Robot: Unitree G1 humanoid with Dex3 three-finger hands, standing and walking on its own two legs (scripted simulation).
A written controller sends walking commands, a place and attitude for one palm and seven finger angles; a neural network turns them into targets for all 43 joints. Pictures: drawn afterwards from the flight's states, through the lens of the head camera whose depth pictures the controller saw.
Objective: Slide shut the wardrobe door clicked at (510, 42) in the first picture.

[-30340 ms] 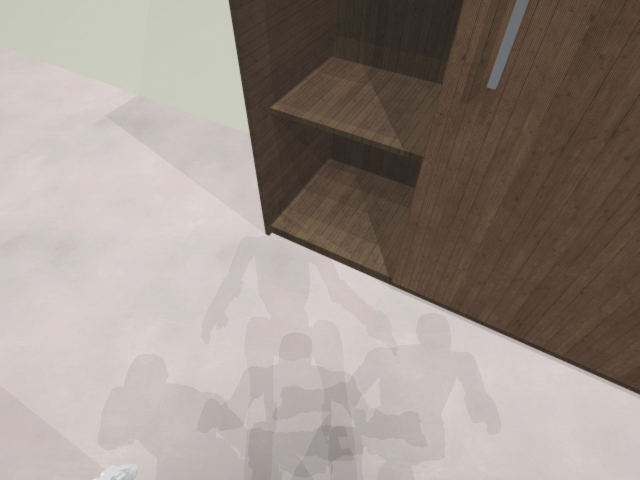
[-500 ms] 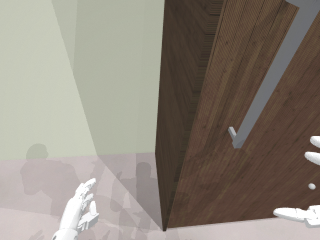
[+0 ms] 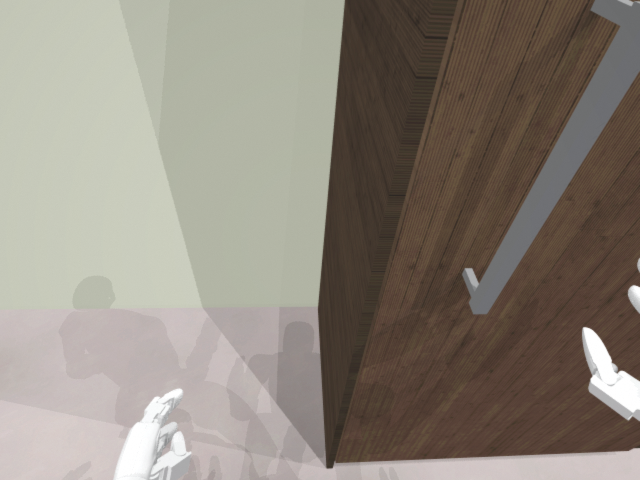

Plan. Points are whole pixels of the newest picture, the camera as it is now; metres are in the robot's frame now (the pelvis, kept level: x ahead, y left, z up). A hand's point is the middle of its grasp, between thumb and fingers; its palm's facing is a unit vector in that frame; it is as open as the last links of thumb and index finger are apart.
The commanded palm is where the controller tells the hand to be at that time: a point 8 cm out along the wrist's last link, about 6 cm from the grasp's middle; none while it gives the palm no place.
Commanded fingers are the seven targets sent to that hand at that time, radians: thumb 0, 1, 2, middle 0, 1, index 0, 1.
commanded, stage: draw the hand back to the body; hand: right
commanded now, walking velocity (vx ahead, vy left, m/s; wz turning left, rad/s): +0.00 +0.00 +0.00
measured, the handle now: (528, 192) +0.32 -0.19 +0.26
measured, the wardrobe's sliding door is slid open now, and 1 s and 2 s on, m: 0.00 0.00 0.00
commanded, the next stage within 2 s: step back with the hand held close in 0.42 s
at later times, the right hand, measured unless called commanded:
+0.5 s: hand (605, 379) +0.18 -0.25 +0.16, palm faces +0.50 +0.79 -0.35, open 7.4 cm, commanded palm +0.13 -0.28 +0.17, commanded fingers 0.00 -0.90 -0.90 0.20 0.30 0.20 0.30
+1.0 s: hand out of the picture +0.13 -0.27 +0.16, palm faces +0.45 +0.78 -0.44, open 7.4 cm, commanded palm +0.07 -0.31 +0.17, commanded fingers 0.00 -0.90 -0.90 0.20 0.30 0.20 0.30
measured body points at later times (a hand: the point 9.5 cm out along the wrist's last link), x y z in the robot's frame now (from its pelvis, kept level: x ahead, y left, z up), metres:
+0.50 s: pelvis -0.01 +0.01 +0.00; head -0.03 +0.03 +0.45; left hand +0.18 +0.23 -0.08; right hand +0.15 -0.29 +0.18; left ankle +0.00 +0.17 -0.74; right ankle -0.03 -0.14 -0.74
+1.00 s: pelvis -0.07 -0.01 -0.02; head -0.07 +0.00 +0.43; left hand +0.10 +0.23 -0.09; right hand +0.10 -0.31 +0.18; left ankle +0.00 +0.17 -0.74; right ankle -0.03 -0.14 -0.74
